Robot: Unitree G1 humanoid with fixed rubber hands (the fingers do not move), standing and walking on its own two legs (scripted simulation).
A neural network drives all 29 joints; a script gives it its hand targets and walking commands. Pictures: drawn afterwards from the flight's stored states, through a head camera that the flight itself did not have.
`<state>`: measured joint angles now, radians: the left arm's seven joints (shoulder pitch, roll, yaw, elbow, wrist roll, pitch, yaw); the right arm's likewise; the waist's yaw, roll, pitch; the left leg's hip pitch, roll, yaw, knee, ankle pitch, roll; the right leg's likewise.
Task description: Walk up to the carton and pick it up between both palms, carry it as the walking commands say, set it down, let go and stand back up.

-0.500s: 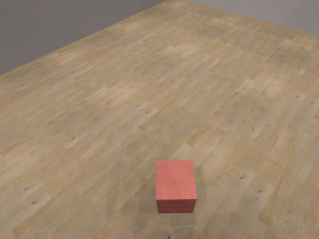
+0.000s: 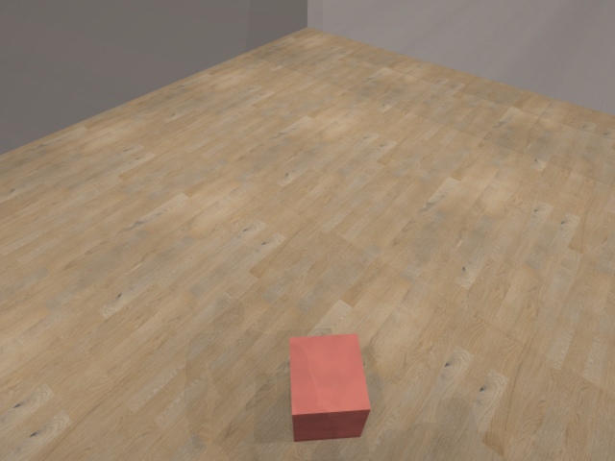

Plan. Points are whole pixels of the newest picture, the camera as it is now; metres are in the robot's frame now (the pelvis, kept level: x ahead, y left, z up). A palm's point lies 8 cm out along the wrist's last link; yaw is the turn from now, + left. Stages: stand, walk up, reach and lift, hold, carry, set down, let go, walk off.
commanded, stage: walk up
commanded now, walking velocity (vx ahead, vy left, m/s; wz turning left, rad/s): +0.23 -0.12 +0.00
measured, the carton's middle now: (325, 388) +0.47 -0.03 -0.65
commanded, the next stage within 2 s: none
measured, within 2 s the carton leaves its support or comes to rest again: neither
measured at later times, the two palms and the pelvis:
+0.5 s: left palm out of the picture +0.13 +0.16 -0.16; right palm out of the picture +0.03 -0.26 -0.15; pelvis +0.08 -0.05 -0.01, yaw +1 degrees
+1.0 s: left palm out of the picture +0.07 +0.17 -0.16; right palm out of the picture +0.05 -0.23 -0.15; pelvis +0.09 -0.03 +0.00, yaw +1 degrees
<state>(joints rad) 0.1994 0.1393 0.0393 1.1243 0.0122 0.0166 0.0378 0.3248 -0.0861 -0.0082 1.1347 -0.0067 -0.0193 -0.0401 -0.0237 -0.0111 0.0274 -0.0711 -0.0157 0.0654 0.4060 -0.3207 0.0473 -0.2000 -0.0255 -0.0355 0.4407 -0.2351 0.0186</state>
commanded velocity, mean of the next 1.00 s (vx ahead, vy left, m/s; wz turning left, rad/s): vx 0.03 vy -0.01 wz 0.00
